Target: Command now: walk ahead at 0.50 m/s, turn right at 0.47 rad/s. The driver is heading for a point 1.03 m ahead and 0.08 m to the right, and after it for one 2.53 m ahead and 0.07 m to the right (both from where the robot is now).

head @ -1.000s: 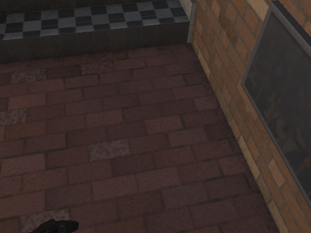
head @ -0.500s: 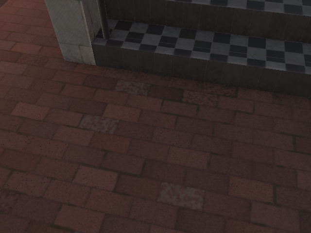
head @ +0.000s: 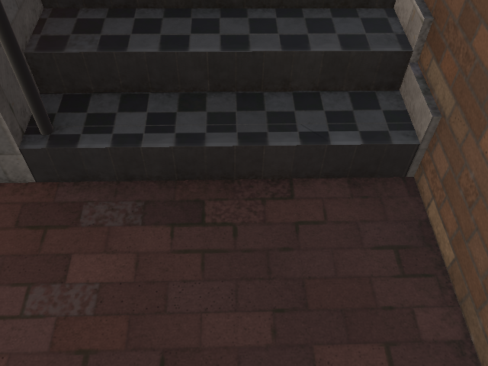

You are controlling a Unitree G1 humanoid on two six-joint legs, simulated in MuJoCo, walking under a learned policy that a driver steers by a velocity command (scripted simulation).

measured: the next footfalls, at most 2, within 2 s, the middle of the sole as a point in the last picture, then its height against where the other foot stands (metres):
right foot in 0.14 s outside the picture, level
left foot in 0.70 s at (241, 321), level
